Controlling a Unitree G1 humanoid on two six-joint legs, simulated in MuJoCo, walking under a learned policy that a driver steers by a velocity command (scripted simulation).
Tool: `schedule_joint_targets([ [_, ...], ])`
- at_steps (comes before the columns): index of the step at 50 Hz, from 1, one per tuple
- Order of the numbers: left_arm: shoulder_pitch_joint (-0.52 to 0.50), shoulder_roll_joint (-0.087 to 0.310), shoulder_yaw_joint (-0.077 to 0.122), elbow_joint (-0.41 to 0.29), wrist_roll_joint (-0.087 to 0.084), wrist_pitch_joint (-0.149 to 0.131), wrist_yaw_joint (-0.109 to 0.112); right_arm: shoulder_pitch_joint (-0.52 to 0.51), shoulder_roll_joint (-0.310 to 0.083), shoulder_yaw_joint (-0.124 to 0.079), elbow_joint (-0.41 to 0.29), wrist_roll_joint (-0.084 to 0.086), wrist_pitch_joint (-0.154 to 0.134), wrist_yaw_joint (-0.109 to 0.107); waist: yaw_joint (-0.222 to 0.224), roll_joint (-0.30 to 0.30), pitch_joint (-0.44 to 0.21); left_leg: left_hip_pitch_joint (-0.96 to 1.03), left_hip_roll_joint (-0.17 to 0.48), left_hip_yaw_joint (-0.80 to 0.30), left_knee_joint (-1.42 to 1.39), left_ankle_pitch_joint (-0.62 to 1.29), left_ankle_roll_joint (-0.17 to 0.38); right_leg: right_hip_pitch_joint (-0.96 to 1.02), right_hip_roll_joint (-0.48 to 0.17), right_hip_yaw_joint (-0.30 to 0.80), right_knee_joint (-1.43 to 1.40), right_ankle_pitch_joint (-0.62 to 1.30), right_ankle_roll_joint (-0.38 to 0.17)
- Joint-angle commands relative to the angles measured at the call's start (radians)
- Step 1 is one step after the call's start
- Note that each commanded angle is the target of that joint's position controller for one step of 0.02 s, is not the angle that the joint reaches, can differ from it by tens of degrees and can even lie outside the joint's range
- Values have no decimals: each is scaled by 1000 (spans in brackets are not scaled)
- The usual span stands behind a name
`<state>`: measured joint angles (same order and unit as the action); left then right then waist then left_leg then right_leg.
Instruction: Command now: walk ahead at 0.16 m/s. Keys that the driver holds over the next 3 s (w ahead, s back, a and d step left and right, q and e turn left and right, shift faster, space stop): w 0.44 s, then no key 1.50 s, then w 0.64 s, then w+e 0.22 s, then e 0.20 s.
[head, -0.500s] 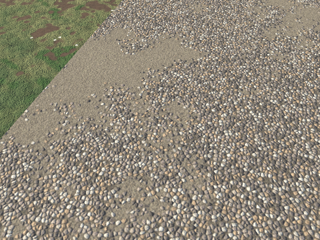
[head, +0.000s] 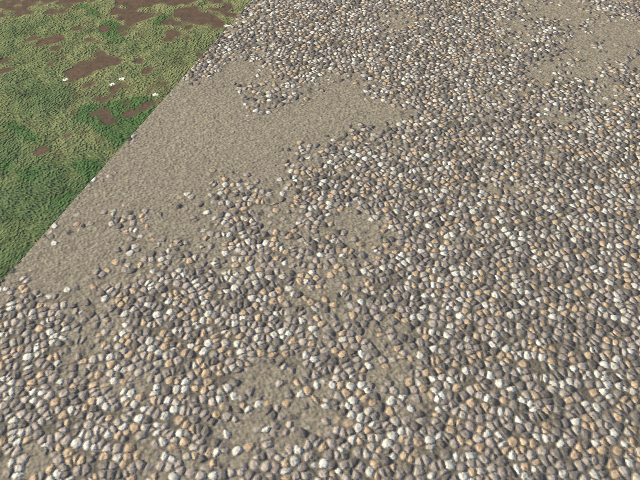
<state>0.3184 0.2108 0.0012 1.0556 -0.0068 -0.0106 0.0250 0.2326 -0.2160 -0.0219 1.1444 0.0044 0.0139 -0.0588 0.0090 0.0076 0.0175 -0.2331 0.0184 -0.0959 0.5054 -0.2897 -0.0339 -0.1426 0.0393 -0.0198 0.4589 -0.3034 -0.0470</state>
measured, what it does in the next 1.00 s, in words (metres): walks ahead: left foot, then right foot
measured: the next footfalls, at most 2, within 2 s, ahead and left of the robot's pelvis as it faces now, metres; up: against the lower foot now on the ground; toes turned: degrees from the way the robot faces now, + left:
left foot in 0.24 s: +0.12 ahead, +0.16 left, +0.00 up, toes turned +2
right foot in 0.68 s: +0.44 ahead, -0.04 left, +0.00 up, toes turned -2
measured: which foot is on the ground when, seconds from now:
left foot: up 0.00-0.22, down 0.24-0.70, up 0.72-0.98, down 1.00-1.00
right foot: down 0.00-0.24, up 0.26-0.66, down 0.68-1.00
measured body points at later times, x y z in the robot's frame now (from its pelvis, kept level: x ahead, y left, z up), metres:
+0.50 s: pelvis +0.16 +0.07 +0.01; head +0.17 +0.09 +0.46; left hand +0.30 +0.33 -0.12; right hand +0.09 -0.16 -0.13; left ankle +0.08 +0.16 -0.74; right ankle +0.26 -0.09 -0.67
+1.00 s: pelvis +0.33 +0.05 -0.01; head +0.34 +0.05 +0.44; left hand +0.42 +0.30 -0.15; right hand +0.39 -0.21 -0.15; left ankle +0.35 +0.19 -0.74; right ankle +0.40 -0.04 -0.74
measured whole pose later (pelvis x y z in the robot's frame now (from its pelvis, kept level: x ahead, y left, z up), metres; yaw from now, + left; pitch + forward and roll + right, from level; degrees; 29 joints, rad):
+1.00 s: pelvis +0.33 +0.05 -0.01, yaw +1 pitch +0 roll -2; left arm 0.15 0.21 0.02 0.98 0.01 -0.03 0.00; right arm 0.20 -0.22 -0.03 1.01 -0.02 0.01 -0.05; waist 0.00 0.03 0.03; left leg -0.32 0.07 -0.03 0.58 -0.26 -0.02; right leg -0.32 0.06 -0.08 0.45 -0.13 -0.06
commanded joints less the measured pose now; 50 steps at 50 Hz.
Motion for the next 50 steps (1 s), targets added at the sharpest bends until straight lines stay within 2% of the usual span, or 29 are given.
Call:
schedule_joint_targets([
  [1, 103, 223, 57, -20, -15, -7, 15, -52, -90, -10, -70, 4, -32, 6, 45, -178, 127, -203, -37, 117, 226, -149, 36, -83, -300, 399, -327, -543, -163],
  [2, 109, 228, 64, -24, -9, -17, 18, -84, -90, -11, -91, 10, -49, 16, 51, -180, 168, -281, 7, 91, 327, -162, 48, -83, -369, 484, -367, -516, -208],
  [4, 103, 192, 62, -36, -4, -38, 14, -88, -96, -20, -105, 22, -78, 36, 35, -130, 186, -430, 67, 55, 428, -211, 70, 20, -400, 496, -362, -380, -222],
  [6, 78, 180, 63, -56, -22, -45, 10, -94, -92, -22, -115, 28, -102, 50, 23, -95, 153, -384, 80, 73, 282, -168, 83, 59, -342, 371, -337, -240, -167],
  [8, 63, 201, 69, -64, -28, -40, 5, -69, -74, -23, -107, 29, -114, 59, 3, -113, 106, -182, 31, 143, 123, -83, 72, -23, -267, 241, -291, -154, -137],
  [11, 40, 193, 63, -80, -28, -35, -1, 161, -92, -48, -20, 28, -103, 59, -100, -71, 38, 221, -58, 205, -10, 72, 54, -247, -184, 146, -110, -91, -105],
  [12, 9, 134, 44, -97, -18, -44, -9, 260, -147, -65, -9, 26, -103, 51, -148, 69, 12, 328, 85, -4, -122, -26, 100, -341, -106, 45, 174, -17, -49],
  [13, 7, 48, 22, -147, -3, -64, -11, 381, -276, -86, -7, 19, -107, 53, -153, 321, -69, 461, 338, -477, -285, -175, 243, -552, 9, -21, 532, -212, 6],
  [14, 0, 83, 33, -158, -34, -80, -11, 345, -236, -69, -3, -3, -126, 64, -122, 231, -46, 395, 408, -684, -364, -378, 322, -637, -13, 109, 737, -252, -11],
  [15, -34, 127, 41, -173, -55, -93, -16, 230, -184, -51, -42, 2, -140, 70, -82, 136, 61, 320, 386, -575, -363, -399, 295, -714, -78, 135, 800, -155, -38],
  [17, -40, 150, 55, -159, -34, -104, -20, 103, -125, -28, -89, 3, -144, 83, -34, 77, 97, 235, 277, -318, -373, -154, 221, -670, -147, 109, 730, 31, -47],
  [19, -44, 152, 66, -153, -20, -96, -29, 124, -92, -17, -89, -4, -133, 80, -23, 93, 85, 200, 199, -142, -380, 85, 179, -587, -172, 76, 638, 119, -30],
  [23, -167, 100, 57, -200, -11, -78, -35, 195, -132, -19, -81, -12, -119, 55, -37, 49, 97, 199, 181, -28, -381, 446, 207, -617, -161, 23, 477, 210, 28],
  [27, -328, 60, 38, -254, -10, -81, -42, 222, -152, -17, -87, -13, -98, 34, -71, 72, 86, 118, 123, 91, -340, 690, 169, -423, -78, -57, 181, 350, 43],
  [30, -342, 82, 41, -265, -14, -77, -53, 228, -150, -20, -75, -2, -88, 29, -46, 98, 63, 186, 159, 82, -279, 744, 164, -360, -61, -20, 100, 378, 9],
  [32, -248, 136, 60, -238, -3, -82, -55, 181, -159, -27, -87, -2, -80, 25, 18, 113, -2, 258, 178, 65, -175, 850, 144, -270, -37, -3, 75, 341, -29],
  [33, -143, 164, 76, -200, 4, -87, -54, 153, -159, -29, -97, -2, -73, 25, 73, 101, -62, 278, 156, 73, -61, 897, 127, -156, -13, -16, 31, 381, -51],
  [34, -58, 201, 90, -171, 12, -90, -50, 170, -154, -27, -101, -7, -71, 30, 109, 55, -128, 232, 103, 95, 97, 815, 91, 6, -48, 4, -11, 598, -74],
  [35, 25, 267, 98, -154, 38, -85, -45, 260, -94, -8, -110, -36, -78, 39, 73, -101, -275, -24, 29, 105, 370, 384, 56, 352, -248, 192, 119, 1024, -165],
  [36, 42, 228, 79, -141, 39, -74, -48, 400, 2, 21, -71, -15, -83, 49, 28, -280, -458, -196, -101, 61, 688, -398, 9, 525, -478, 496, 59, 1133, -358],
  [37, 12, 170, 66, -148, 17, -65, -53, 353, -89, -4, -56, 7, -82, 54, 46, -142, -434, -192, -66, -49, 772, -411, 6, 391, -423, 504, -17, 885, -332],
  [38, -118, 157, 60, -170, 0, -63, -48, 237, -113, -14, -96, 24, -77, 50, 23, -107, -249, -264, -23, -2, 768, -355, 2, 226, -382, 393, -73, 705, -283],
  [39, -198, 123, 46, -181, 2, -63, -44, 171, -109, -17, -109, 18, -65, 38, 2, -41, -150, -256, 16, 22, 717, -293, -6, 74, -336, 317, -126, 592, -242],
  [40, -246, 107, 39, -184, 11, -64, -42, 154, -102, -24, -113, 7, -49, 24, -24, -32, -97, -201, 45, 22, 643, -242, -13, -60, -305, 258, -164, 512, -214],
  [42, -276, 116, 42, -168, 34, -58, -41, 179, -62, -19, -110, -2, -25, 9, -63, -92, -66, -66, 50, 51, 466, -207, -16, -217, -242, 172, -207, 415, -185],
  [44, -257, 125, 44, -156, 42, -55, -32, 174, -47, -15, -111, -7, -15, -3, -63, -117, -90, -12, 41, 69, 315, -190, -17, -231, -234, 153, -213, 374, -197],
  [47, -273, 146, 48, -153, 14, -38, -19, 155, -64, -21, -106, -13, 1, 4, -74, -108, -113, 116, 28, 99, 117, 71, 4, -281, -222, 153, -240, 5, -163],
  [49, -247, 116, 39, -131, 7, -28, -16, 127, -81, -26, -113, -34, 9, 11, -75, -98, -50, 158, 28, 98, 39, 105, 35, -354, -183, 145, -256, -260, -84],
  [50, -220, 105, 34, -117, 10, -24, -16, 104, -96, -26, -130, -38, 8, 9, -63, -72, 9, 120, 65, 54, -51, 73, 58, -361, -155, 132, -238, -309, -36],
])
